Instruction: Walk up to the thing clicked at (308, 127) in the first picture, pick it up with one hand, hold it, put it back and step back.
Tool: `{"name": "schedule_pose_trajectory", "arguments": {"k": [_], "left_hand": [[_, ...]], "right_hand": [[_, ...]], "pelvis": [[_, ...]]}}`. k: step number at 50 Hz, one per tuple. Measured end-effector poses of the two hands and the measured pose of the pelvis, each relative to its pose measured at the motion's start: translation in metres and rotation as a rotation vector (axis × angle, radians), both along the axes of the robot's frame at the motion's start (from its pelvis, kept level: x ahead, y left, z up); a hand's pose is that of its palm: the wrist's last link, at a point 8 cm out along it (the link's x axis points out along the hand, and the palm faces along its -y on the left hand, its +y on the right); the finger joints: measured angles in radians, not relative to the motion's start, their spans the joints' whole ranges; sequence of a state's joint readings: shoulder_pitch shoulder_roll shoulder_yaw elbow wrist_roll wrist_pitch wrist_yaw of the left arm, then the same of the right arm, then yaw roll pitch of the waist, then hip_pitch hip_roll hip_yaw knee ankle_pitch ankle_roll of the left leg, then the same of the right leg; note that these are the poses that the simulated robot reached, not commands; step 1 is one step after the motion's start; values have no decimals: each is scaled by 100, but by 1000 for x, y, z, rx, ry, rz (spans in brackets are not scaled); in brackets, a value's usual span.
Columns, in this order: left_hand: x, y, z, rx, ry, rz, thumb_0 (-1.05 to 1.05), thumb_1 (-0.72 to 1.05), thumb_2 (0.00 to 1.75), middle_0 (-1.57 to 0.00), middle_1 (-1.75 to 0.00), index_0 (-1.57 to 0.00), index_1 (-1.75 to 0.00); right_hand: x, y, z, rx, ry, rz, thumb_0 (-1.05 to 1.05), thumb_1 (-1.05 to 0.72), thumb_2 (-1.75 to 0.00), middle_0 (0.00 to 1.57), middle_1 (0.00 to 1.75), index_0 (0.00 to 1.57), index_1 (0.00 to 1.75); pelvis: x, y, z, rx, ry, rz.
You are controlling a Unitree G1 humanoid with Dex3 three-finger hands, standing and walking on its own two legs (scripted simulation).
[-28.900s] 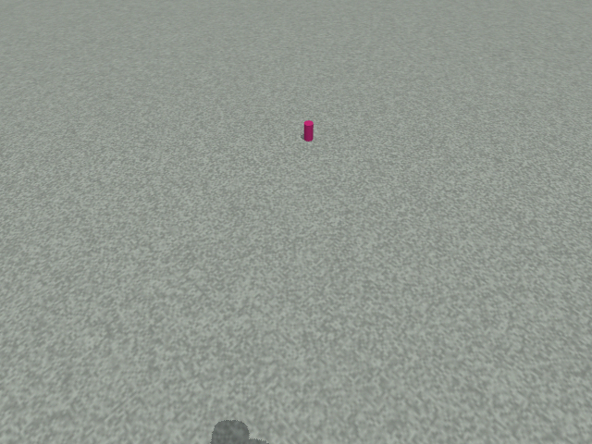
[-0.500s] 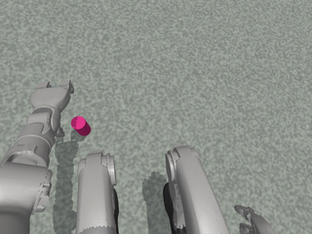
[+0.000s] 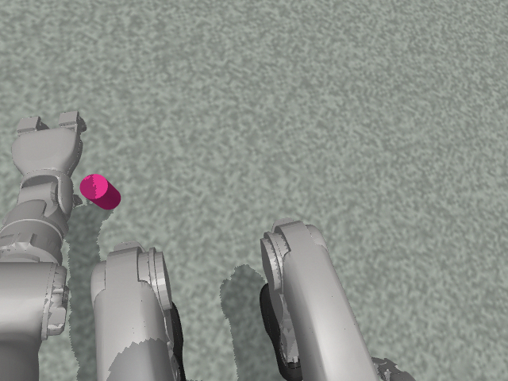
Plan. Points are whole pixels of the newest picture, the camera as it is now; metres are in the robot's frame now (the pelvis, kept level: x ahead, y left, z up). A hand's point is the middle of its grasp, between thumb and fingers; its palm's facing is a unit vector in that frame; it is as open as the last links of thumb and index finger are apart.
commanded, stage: home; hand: left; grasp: from above
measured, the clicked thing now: (102, 193) +0.46 +0.25 -0.29
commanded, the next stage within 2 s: none
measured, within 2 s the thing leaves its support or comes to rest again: neither
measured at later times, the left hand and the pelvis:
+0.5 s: hand out of the picture +0.31 +0.24 +0.07, palm faces -0.24 -0.67 -0.71, open 7.9 cm; pelvis +0.02 +0.00 +0.18, yaw +4 degrees
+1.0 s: hand out of the picture +0.25 +0.22 +0.28, palm faces +0.17 -0.96 -0.24, open 7.4 cm; pelvis +0.08 +0.01 +0.35, yaw +8 degrees
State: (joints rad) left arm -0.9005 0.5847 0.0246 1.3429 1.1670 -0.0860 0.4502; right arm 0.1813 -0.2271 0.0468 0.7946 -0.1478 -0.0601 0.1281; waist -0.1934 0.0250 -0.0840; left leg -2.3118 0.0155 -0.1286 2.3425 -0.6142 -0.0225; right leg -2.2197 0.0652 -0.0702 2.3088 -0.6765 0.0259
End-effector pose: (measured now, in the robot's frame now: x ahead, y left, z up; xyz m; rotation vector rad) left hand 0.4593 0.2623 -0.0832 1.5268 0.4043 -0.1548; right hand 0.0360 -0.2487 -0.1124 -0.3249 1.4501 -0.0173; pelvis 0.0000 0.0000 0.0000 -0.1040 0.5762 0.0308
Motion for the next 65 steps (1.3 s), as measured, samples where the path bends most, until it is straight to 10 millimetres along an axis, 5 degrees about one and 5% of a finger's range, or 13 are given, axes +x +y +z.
{"name": "schedule_pose_trajectory", "arguments": {"k": [9,21,31,41,53,59,65], "left_hand": [[-25,5,77,-116,32,125,0,-6,89,-23,-65,-22,-65],[-126,8,169,-475,68,326,0,66,87,-21,-36,-22,-35],[-187,9,245,-731,67,568,0,85,88,-21,-31,-22,-30],[-220,-1,324,-987,81,777,1,89,89,-20,-30,-21,-30],[-241,-2,416,-1149,49,927,1,90,90,-20,-30,-21,-30],[-250,-2,438,-1171,36,931,1,90,90,-20,-30,-21,-30],[-256,-4,438,-1181,45,936,1,90,90,-20,-30,-21,-30]], "right_hand": [[32,8,41,56,-84,-77,0,-90,-89,20,30,20,30],[138,-8,163,-30,-376,15,1,-91,-90,20,30,20,30],[212,22,256,3,-631,72,1,-91,-90,20,30,20,30],[225,55,331,58,-712,60,1,-91,-90,20,30,20,30],[219,52,401,8,-756,5,1,-91,-90,20,30,20,30],[233,48,422,-4,-833,15,1,-91,-90,20,30,20,30],[248,47,435,-2,-898,51,1,-91,-90,20,30,20,30]], "pelvis": [[7,1,57,10,25,10],[13,0,155,19,-31,49],[25,1,225,32,-115,81],[52,5,296,49,-203,103],[89,13,360,70,-319,119],[98,14,372,79,-357,127],[98,12,374,86,-378,134]]}}
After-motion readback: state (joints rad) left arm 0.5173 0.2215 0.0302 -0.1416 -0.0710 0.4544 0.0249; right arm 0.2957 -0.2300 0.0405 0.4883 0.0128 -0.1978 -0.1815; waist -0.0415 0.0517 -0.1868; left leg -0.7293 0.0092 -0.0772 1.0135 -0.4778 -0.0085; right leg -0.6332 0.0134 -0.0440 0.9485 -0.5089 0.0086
